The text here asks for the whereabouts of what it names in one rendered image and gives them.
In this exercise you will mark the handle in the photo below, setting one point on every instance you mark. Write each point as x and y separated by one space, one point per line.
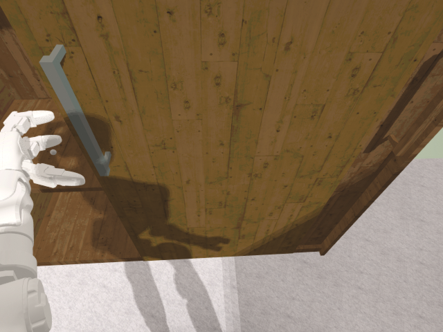
56 76
428 115

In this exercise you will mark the robot left forearm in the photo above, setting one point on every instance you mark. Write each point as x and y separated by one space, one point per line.
16 228

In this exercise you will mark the robot left hand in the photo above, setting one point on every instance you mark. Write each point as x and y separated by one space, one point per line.
14 150

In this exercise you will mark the wardrobe door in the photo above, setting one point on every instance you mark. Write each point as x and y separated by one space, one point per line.
230 122
422 86

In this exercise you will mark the robot left upper arm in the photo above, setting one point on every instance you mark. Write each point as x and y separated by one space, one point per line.
24 307

